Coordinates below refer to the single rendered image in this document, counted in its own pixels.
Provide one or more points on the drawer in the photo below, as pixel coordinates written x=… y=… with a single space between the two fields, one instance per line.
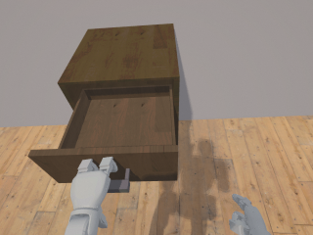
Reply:
x=132 y=124

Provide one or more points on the right robot hand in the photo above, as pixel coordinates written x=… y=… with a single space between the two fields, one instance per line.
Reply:
x=241 y=223

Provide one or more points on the robot left forearm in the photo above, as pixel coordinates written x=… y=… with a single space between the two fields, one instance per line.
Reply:
x=83 y=221

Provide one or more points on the cabinet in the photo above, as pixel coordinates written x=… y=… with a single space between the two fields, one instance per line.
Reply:
x=137 y=55

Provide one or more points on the left robot hand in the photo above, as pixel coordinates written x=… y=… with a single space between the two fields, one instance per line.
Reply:
x=90 y=186

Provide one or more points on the handle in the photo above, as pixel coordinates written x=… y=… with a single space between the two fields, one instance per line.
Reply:
x=120 y=185

